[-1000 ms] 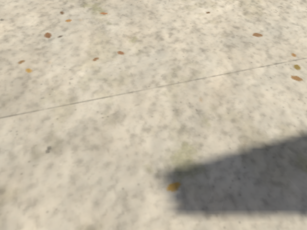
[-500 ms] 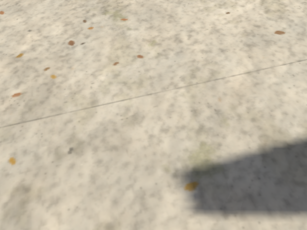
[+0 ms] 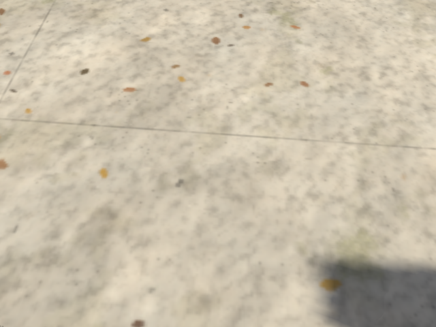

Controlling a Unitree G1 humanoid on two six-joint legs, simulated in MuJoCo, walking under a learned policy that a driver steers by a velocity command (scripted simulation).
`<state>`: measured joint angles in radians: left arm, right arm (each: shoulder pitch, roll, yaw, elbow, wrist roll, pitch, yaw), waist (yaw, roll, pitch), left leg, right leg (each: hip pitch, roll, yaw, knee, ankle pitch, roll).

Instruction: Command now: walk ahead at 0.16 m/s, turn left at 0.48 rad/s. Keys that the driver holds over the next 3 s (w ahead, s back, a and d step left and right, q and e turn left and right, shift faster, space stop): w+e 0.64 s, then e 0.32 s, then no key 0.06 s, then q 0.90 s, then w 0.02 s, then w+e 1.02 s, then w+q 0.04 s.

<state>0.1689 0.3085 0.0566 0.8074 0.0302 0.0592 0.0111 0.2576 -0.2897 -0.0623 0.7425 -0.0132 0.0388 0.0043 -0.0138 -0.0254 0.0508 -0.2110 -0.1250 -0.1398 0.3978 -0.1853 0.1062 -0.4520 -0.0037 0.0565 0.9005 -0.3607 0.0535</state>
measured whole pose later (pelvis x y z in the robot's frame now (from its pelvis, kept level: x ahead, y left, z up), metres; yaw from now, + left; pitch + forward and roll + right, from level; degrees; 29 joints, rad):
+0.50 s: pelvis +0.15 -0.06 +0.00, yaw -8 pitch +2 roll +1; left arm 0.47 0.22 0.04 0.93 0.00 -0.06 -0.01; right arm 0.14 -0.30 -0.03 0.75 -0.05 -0.03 0.04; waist 0.05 0.05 0.01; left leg -0.60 0.04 -0.02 0.87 -0.19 -0.03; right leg -0.01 0.09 0.15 0.24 -0.25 -0.09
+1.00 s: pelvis +0.37 -0.05 +0.00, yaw -25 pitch +0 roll +0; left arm 0.15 0.30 0.07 0.77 0.03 0.04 -0.04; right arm 0.28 -0.26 -0.02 0.81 -0.02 -0.05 -0.02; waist -0.02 -0.03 0.10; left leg -0.19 0.01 0.17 0.37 -0.20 0.06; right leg -0.59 0.00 0.00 0.96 -0.24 -0.01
